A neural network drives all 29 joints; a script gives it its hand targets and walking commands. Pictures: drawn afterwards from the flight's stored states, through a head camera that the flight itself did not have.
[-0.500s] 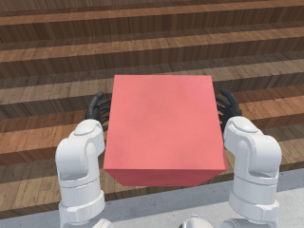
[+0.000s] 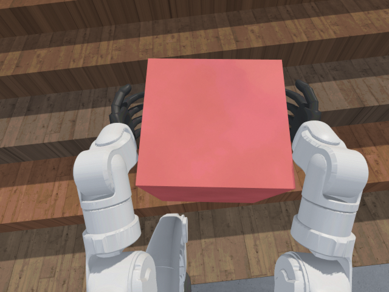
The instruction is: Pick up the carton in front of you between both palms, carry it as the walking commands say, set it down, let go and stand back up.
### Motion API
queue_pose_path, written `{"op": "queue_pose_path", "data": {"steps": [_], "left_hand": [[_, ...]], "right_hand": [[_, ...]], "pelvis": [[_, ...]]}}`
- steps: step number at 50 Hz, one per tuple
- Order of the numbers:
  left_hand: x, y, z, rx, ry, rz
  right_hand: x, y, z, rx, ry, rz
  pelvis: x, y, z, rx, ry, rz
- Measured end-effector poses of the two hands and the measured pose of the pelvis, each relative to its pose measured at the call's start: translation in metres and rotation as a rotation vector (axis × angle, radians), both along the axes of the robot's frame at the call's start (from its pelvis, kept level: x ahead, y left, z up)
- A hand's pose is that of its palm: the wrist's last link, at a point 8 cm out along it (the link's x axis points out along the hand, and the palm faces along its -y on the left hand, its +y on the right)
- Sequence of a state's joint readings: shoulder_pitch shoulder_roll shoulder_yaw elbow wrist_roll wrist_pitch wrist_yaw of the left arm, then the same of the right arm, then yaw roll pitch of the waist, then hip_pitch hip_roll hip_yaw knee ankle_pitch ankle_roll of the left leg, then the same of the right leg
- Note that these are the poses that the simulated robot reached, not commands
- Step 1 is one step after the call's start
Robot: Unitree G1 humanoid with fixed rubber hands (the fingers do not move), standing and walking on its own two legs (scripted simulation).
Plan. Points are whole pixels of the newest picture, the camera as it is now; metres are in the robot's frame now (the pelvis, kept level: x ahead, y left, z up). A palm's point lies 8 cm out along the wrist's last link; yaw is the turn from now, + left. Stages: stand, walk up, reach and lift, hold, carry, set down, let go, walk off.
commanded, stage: carry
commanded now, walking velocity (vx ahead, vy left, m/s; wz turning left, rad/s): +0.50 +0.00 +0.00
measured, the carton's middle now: (210, 144) +0.37 +0.02 +0.06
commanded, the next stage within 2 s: none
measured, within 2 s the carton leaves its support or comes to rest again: neither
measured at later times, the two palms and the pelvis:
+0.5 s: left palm out of the picture +0.74 +0.17 +0.31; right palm out of the picture +0.72 -0.13 +0.33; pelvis +0.37 +0.05 +0.15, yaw +0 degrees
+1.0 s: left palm out of the picture +1.07 +0.27 +0.48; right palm out of the picture +1.08 -0.03 +0.47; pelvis +0.71 +0.10 +0.29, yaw +2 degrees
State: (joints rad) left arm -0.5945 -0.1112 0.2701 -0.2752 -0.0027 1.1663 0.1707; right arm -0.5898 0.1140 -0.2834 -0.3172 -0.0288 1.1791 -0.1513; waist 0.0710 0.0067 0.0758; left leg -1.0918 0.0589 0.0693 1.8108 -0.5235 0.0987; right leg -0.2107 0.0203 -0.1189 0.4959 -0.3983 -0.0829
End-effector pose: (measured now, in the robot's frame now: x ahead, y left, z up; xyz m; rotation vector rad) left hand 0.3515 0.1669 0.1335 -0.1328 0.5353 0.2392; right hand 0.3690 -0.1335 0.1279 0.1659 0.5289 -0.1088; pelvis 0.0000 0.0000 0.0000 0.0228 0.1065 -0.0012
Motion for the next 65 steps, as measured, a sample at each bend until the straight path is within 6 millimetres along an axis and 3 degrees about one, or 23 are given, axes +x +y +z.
{"op": "queue_pose_path", "data": {"steps": [6,8,11,17,21,26,31,34,39,45,50,53,57,61,65], "left_hand": [[0.104,0.012,0.01,0.019,0.012,-0.044],[0.146,0.008,0.012,0.01,0.049,-0.094],[0.2,-0.006,0.028,0.0,0.078,-0.169],[0.279,-0.019,0.093,-0.006,0.078,-0.205],[0.334,-0.016,0.138,-0.015,0.005,-0.201],[0.4,0.006,0.178,-0.023,-0.047,-0.137],[0.458,0.04,0.201,-0.014,0.034,-0.025],[0.479,0.066,0.217,0.006,0.09,0.054],[0.526,0.094,0.263,0.001,0.097,0.107],[0.624,0.105,0.331,0.054,0.023,0.068],[0.718,0.105,0.347,0.035,0.062,-0.026],[0.776,0.093,0.346,0.0,0.105,-0.128],[0.823,0.079,0.348,-0.072,0.162,-0.181],[0.864,0.077,0.38,-0.073,0.126,-0.189],[0.916,0.086,0.422,-0.053,0.012,-0.174]], "right_hand": [[0.093,0.012,0.009,-0.019,0.009,-0.023],[0.121,0.007,0.015,-0.04,0.048,-0.068],[0.155,-0.003,0.033,-0.053,0.083,-0.125],[0.222,-0.016,0.098,-0.024,0.084,-0.18],[0.282,-0.012,0.154,-0.062,0.011,-0.166],[0.371,0.008,0.209,-0.115,-0.043,-0.087],[0.466,0.042,0.229,-0.104,0.028,0.037],[0.513,0.07,0.24,-0.077,0.077,0.118],[0.571,0.101,0.281,-0.051,0.082,0.144],[0.651,0.108,0.329,-0.023,0.007,0.11],[0.715,0.106,0.339,-0.04,0.058,0.02],[0.739,0.095,0.342,-0.063,0.11,-0.079],[0.759,0.083,0.352,-0.077,0.173,-0.163],[0.8,0.081,0.387,-0.049,0.138,-0.194],[0.863,0.09,0.436,-0.068,0.026,-0.169]], "pelvis": [[0.109,0.023,0.007,0.01,-0.012,-0.005],[0.145,0.033,0.019,0.024,-0.026,0.001],[0.18,0.044,0.047,0.029,-0.036,0.006],[0.256,0.059,0.113,-0.003,-0.034,-0.017],[0.311,0.056,0.136,-0.044,-0.043,-0.009],[0.388,0.045,0.147,-0.086,-0.043,0.009],[0.468,0.028,0.173,-0.107,-0.036,0.013],[0.497,0.026,0.201,-0.124,-0.049,0.021],[0.552,0.029,0.249,-0.084,-0.068,0.035],[0.63,0.062,0.274,-0.038,-0.05,0.035],[0.707,0.102,0.291,0.019,-0.017,0.031],[0.744,0.128,0.309,0.018,-0.019,0.028],[0.783,0.14,0.35,0.022,-0.032,0.021],[0.828,0.15,0.388,-0.008,-0.036,0.005],[0.882,0.149,0.406,-0.031,-0.031,0.014]]}}
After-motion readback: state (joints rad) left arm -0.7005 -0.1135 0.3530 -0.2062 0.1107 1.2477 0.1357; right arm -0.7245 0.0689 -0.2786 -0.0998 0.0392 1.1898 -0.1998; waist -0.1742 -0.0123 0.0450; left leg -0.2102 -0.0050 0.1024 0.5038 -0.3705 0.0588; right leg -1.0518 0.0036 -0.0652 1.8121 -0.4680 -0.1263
